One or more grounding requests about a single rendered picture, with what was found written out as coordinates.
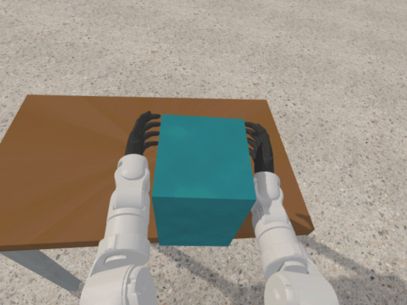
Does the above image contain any carton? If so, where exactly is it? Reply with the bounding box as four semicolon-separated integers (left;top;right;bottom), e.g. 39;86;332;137
151;114;257;247

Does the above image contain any table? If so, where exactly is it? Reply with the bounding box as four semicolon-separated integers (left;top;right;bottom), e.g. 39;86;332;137
0;95;315;291

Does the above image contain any right robot forearm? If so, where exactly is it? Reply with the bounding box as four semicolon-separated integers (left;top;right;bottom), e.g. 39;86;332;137
251;172;340;305

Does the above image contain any right robot hand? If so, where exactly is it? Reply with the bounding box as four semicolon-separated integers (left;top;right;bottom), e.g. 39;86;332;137
244;122;274;173

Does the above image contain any robot right upper arm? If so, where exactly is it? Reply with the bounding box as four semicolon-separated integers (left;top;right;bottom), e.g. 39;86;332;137
264;271;339;305

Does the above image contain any robot left upper arm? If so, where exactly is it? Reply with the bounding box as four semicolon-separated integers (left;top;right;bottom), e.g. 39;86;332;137
80;264;158;305

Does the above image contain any left robot hand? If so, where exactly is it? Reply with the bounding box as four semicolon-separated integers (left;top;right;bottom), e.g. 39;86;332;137
125;111;161;156

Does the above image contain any left robot forearm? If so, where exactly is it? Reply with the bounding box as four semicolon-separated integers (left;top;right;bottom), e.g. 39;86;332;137
79;154;150;305

